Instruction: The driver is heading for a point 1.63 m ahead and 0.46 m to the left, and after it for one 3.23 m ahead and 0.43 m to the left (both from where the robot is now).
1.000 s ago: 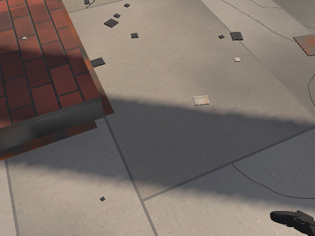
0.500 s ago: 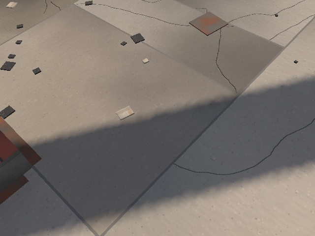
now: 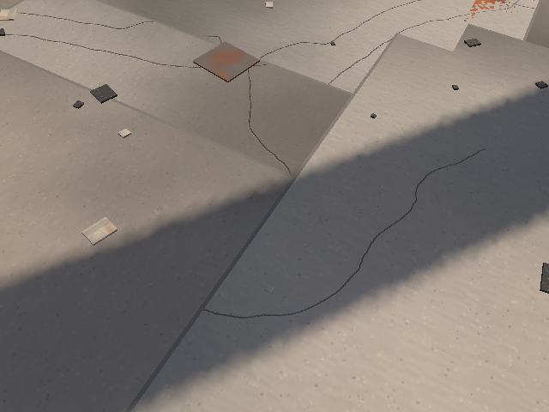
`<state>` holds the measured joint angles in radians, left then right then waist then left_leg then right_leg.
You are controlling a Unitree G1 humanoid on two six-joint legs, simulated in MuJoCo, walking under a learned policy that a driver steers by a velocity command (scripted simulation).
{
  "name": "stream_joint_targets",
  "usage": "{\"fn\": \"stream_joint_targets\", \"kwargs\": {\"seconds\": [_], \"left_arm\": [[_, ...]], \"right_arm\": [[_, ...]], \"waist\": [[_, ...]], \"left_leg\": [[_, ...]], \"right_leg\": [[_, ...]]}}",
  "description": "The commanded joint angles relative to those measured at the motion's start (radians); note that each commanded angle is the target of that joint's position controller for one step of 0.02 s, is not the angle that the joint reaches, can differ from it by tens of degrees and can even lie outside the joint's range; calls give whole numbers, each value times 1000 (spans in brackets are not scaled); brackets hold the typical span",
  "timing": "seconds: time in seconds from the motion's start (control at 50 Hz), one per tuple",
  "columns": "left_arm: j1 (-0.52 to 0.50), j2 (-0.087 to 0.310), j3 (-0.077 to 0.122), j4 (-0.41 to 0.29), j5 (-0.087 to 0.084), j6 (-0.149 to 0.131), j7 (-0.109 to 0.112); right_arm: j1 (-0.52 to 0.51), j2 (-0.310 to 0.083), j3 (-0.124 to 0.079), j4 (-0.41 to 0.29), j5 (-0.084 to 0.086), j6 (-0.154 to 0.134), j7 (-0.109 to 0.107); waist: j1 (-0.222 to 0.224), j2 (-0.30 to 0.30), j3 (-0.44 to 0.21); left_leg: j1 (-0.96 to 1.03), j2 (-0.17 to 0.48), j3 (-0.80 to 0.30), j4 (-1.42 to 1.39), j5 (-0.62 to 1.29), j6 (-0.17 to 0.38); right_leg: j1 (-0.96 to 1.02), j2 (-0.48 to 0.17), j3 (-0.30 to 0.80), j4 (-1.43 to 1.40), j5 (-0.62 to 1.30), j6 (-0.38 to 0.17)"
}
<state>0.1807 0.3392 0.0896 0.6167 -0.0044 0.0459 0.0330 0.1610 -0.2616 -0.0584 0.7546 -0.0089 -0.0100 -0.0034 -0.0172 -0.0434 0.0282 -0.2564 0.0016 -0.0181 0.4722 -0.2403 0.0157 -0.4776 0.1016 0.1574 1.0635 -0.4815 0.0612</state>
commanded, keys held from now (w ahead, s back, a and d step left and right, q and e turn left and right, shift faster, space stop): no key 1.00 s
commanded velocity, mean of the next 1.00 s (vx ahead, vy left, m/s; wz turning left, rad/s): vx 0.00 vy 0.00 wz -0.05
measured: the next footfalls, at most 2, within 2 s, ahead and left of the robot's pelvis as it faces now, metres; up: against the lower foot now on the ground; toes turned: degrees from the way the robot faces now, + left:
right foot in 0.16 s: +0.02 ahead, -0.15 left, +0.00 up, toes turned +3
right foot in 1.78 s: +0.43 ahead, -0.13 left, +0.00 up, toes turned -2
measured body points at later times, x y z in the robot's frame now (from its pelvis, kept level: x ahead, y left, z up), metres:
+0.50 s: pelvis +0.00 -0.04 -0.01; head +0.00 -0.04 +0.44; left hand +0.14 +0.20 -0.11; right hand +0.09 -0.31 -0.13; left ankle +0.00 +0.12 -0.74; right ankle -0.02 -0.15 -0.74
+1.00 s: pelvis +0.00 -0.04 +0.00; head +0.01 -0.04 +0.44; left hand +0.09 +0.21 -0.14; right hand +0.05 -0.30 -0.15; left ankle +0.00 +0.12 -0.74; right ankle -0.02 -0.15 -0.74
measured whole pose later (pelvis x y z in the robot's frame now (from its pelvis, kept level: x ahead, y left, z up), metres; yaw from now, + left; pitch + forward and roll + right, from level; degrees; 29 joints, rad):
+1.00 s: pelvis +0.00 -0.04 +0.00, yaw -1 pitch -2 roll +0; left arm 0.24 0.22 0.03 0.88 0.01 -0.01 0.03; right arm 0.22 -0.24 -0.04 1.01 0.00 0.01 -0.05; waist -0.02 0.00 0.04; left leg -0.21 0.05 -0.03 0.51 -0.27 -0.06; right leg -0.18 0.03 0.05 0.52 -0.31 -0.01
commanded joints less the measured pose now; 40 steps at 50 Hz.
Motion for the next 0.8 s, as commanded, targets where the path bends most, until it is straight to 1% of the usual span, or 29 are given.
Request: {"fn": "stream_joint_targets", "kwargs": {"seconds": [0.02, 0.04, 0.06, 0.08, 0.1, 0.12, 0.14, 0.16, 0.18, 0.2, 0.22, 0.24, 0.26, 0.28, 0.3, 0.38, 0.52, 0.64, 0.8], "left_arm": [[10, 24, 5, -54, -2, -8, -1], [-9, 3, -6, -58, 2, -11, -3], [-30, -10, -13, -63, 2, -14, -6], [-35, -1, -11, -61, -4, -15, -8], [-21, 14, -6, -51, -9, -16, -9], [13, 17, -4, -32, -8, -18, -10], [33, 20, -4, -17, -2, -19, -11], [33, 48, -2, -22, 9, -20, -8], [50, 112, 8, -31, 18, -19, 1], [10, 95, 3, -10, 26, -19, -5], [-16, 32, -9, -27, 25, -25, -17], [-8, 12, -17, -15, 34, -31, -21], [-4, 26, -16, -12, 35, -36, -22], [-3, 29, -16, -7, 31, -43, -23], [8, 26, -19, -1, 28, -49, -21], [21, 8, -27, 11, 24, -55, -16], [27, -5, -32, 38, 21, -60, -16], [39, -14, -32, 78, 18, -62, -16], [60, -18, -31, 145, 13, -63, -11]], "right_arm": [[-83, -116, -19, -73, 3, -6, -9], [-78, -122, -21, -70, 3, 0, -10], [-57, -136, -24, -64, 4, 5, -9], [-32, -154, -29, -57, 6, 11, -9], [-19, -165, -30, -53, 11, 14, -8], [-24, -163, -26, -52, 19, 16, -7], [-7, -149, -20, -43, 26, 13, -6], [28, -134, -12, -32, 22, 1, -2], [40, -108, -1, -41, -7, -16, 8], [63, -61, 10, -37, -13, -26, 12], [2, -99, 8, -31, -21, -26, 10], [-30, -109, 3, -30, -16, -23, 10], [-32, -105, 4, -23, -10, -16, 5], [-23, -107, 4, -20, -10, -9, 1], [-15, -103, 4, -16, -8, -6, -1], [5, -96, 5, 17, -4, -6, -9], [27, -101, 2, 70, 0, -5, -20], [44, -104, 1, 115, 3, -2, -29], [61, -99, 0, 173, 6, 4, -39]], "waist": [[30, 196, -80], [16, 216, -91], [-4, 237, -96], [-19, 250, -99], [-17, 248, -102], [3, 235, -99], [16, 217, -90], [6, 178, -102], [-19, 43, -143], [-66, -122, -149], [-20, -75, -113], [-6, -54, -84], [-3, -44, -55], [-5, -50, -27], [-8, -51, -17], [-5, -19, -13], [-3, 22, -23], [-4, 31, -28], [-5, 33, -18]], "left_leg": [[116, 195, -161, -127, 379, 187], [120, 185, -142, -118, 383, 182], [122, 186, -142, -113, 386, 186], [129, 196, -156, -106, 387, 193], [131, 202, -167, -93, 383, 194], [115, 198, -165, -77, 375, 182], [88, 186, -160, -69, 350, 154], [31, 175, -158, -65, 286, 98], [-35, 119, -93, 8, 183, 36], [12, 52, -9, -24, 12, -20], [50, 46, 1, -10, 23, -54], [49, 40, 7, -4, 43, -60], [44, 41, 7, 2, 52, -55], [36, 42, 4, 1, 64, -53], [36, 46, -1, -3, 72, -50], [43, 47, -1, -5, 85, -55], [58, 53, -5, -9, 111, -66], [69, 55, -5, -9, 130, -67], [74, 52, -3, -14, 137, -63]], "right_leg": [[1, -63, -42, -99, 33, 34], [54, -85, -77, -203, 31, 36], [100, -95, -104, -294, 21, 35], [133, -93, -123, -365, 31, 34], [171, -88, -136, -450, 84, 27], [233, -82, -151, -581, 190, 13], [304, -79, -151, -717, 305, -10], [399, -123, -85, -735, 408, -40], [488, -237, 25, -671, 654, -81], [374, -254, 32, -640, 527, -143], [309, -218, 22, -660, 371, -147], [279, -197, 12, -671, 296, -127], [254, -180, 0, -675, 277, -112], [236, -179, 1, -676, 279, -106], [226, -176, -2, -672, 287, -103], [224, -167, -7, -662, 295, -102], [238, -152, -22, -650, 332, -105], [248, -139, -39, -644, 366, -103], [250, -125, -60, -644, 385, -95]]}}
Velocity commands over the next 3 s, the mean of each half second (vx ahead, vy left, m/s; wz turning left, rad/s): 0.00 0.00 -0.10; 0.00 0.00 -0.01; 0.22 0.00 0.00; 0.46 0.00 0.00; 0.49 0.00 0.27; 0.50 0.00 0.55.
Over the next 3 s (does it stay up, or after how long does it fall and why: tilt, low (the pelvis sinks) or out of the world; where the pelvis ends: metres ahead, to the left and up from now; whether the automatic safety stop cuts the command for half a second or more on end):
stays up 0.95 0.04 0.00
